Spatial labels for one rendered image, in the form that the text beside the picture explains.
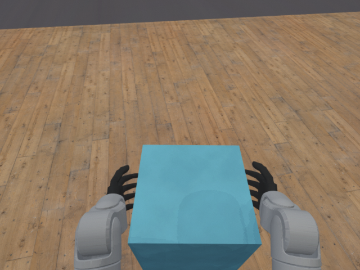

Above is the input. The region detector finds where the carton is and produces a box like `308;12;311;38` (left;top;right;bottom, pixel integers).
128;145;262;270

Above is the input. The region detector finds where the robot right forearm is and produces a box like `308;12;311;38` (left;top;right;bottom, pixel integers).
259;191;322;270

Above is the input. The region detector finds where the robot left forearm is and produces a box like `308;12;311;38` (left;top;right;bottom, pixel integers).
74;193;128;270

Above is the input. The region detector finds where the robot right hand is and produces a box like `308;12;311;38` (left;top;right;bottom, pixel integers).
245;161;277;210

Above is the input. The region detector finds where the robot left hand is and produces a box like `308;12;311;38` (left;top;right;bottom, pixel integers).
107;165;138;210

